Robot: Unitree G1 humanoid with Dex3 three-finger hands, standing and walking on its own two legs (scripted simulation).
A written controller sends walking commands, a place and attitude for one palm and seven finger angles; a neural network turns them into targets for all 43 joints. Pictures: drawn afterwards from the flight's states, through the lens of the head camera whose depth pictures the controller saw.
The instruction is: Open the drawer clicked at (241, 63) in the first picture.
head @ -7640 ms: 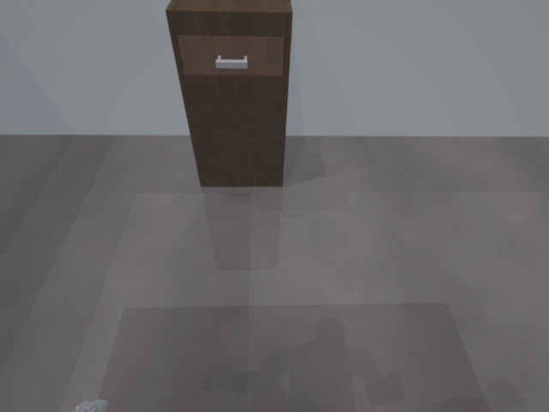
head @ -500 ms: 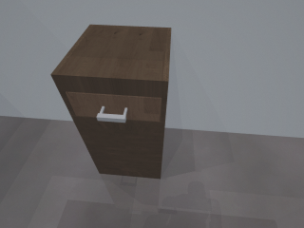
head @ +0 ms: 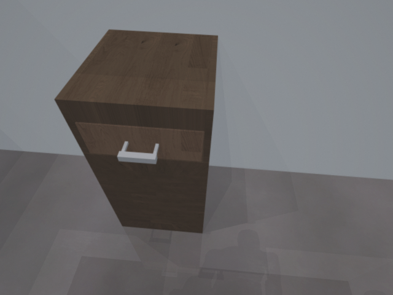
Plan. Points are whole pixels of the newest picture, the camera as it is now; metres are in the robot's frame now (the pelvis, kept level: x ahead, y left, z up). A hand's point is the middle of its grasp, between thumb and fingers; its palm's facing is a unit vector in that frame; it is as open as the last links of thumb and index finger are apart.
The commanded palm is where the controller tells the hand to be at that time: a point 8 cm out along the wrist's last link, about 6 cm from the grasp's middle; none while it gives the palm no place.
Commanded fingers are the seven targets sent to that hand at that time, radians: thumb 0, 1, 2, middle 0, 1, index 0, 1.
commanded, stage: raise the hand with hooked fingers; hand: left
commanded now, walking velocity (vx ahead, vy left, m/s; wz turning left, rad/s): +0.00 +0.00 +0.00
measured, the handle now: (139, 151) +0.52 +0.20 -0.08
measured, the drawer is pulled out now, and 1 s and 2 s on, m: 0.00 0.00 0.00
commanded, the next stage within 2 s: move the hooked fingers above the handle in 1.90 s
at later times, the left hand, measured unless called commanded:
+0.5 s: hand out of the picture +0.13 +0.20 -0.07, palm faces -0.03 -0.11 -0.99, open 9.0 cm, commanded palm +0.14 +0.22 +0.00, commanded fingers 0.00 0.29 0.64 -0.24 -0.69 -0.24 -0.69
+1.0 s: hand (84, 240) +0.22 +0.24 +0.00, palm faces +0.04 -0.10 -0.99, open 11.9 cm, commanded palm +0.20 +0.23 +0.06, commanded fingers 0.00 -0.29 0.39 -0.28 -1.07 -0.28 -1.07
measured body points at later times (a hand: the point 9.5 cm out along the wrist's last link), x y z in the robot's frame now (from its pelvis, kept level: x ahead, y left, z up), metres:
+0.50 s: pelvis -0.04 -0.03 -0.05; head +0.00 -0.04 +0.39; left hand +0.13 +0.21 -0.02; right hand +0.23 -0.24 -0.11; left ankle -0.02 +0.11 -0.74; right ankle -0.04 -0.10 -0.74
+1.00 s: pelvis -0.03 -0.01 -0.03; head +0.02 -0.03 +0.42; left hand +0.21 +0.24 +0.05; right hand +0.13 -0.25 -0.15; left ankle -0.02 +0.11 -0.74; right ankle -0.04 -0.10 -0.74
